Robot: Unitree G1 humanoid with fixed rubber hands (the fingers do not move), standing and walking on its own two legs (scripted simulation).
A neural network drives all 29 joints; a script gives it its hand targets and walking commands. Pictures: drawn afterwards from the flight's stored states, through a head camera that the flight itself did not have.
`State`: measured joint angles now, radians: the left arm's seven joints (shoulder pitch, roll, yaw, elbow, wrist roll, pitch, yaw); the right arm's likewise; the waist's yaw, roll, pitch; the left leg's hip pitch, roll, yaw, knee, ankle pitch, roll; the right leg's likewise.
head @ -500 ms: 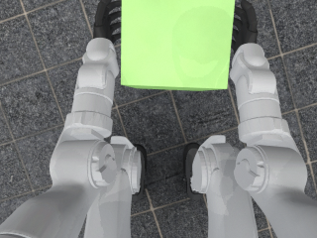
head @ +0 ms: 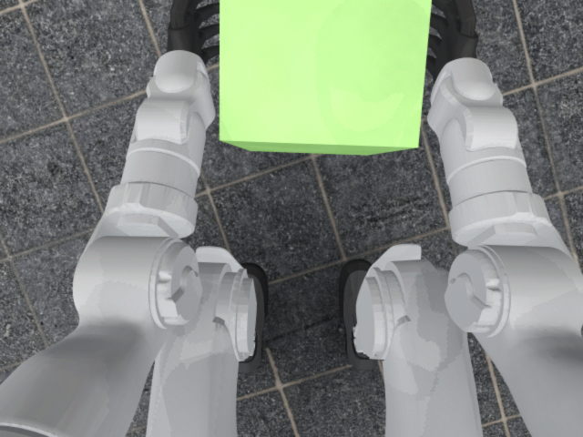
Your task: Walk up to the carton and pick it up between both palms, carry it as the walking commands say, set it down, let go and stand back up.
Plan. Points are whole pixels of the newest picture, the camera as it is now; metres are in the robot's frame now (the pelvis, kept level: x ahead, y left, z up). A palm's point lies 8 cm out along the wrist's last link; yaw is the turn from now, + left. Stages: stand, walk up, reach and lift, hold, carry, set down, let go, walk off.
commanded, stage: set down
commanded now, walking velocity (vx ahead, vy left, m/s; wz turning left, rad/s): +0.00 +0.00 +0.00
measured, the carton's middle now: (316, 68) +0.54 -0.02 -0.22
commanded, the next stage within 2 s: none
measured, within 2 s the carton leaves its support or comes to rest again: rests again in 0.58 s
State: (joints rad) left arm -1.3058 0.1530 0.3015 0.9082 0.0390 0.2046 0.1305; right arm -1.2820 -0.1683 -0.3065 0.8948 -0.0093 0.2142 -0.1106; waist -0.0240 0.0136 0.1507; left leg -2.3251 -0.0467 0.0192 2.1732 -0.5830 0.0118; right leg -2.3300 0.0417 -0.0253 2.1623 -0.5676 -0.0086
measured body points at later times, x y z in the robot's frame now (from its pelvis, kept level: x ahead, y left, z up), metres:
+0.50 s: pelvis +0.00 +0.00 -0.01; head +0.35 +0.00 +0.27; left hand +0.55 +0.13 -0.17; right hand +0.54 -0.16 -0.17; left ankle +0.10 +0.11 -0.34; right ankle +0.11 -0.11 -0.34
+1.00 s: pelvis +0.00 +0.00 -0.01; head +0.35 +0.00 +0.26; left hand +0.55 +0.13 -0.18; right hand +0.54 -0.16 -0.18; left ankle +0.10 +0.11 -0.34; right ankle +0.11 -0.11 -0.34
